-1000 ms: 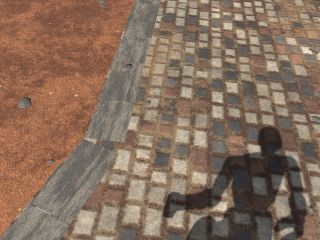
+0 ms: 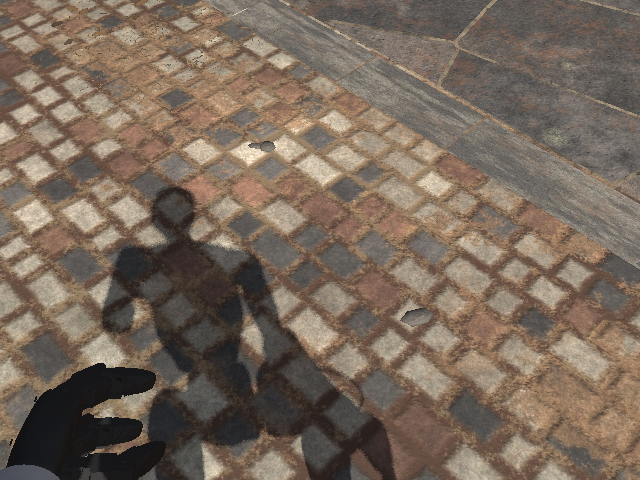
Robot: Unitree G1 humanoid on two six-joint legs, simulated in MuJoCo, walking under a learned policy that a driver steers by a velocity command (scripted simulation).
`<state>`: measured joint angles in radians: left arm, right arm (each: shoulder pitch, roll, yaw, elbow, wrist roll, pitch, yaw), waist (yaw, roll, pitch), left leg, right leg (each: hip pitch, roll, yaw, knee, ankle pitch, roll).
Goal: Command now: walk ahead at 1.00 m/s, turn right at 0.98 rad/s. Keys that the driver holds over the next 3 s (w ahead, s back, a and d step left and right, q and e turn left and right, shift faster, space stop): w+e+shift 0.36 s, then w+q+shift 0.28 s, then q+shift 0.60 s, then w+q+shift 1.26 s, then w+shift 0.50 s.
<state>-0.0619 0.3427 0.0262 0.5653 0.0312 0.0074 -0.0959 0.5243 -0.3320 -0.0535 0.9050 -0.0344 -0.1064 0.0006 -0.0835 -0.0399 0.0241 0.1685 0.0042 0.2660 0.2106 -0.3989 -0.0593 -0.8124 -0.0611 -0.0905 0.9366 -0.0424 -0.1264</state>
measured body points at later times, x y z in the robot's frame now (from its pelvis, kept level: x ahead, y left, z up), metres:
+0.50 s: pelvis +0.49 -0.04 +0.00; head +0.51 -0.04 +0.44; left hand +0.59 +0.25 -0.12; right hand +0.63 -0.34 -0.06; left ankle +0.69 +0.02 -0.72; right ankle +0.25 -0.03 -0.71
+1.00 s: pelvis +0.86 -0.16 +0.00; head +0.91 -0.17 +0.45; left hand +1.15 +0.03 -0.06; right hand +0.86 -0.45 -0.12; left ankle +0.74 -0.01 -0.62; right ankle +0.97 -0.29 -0.72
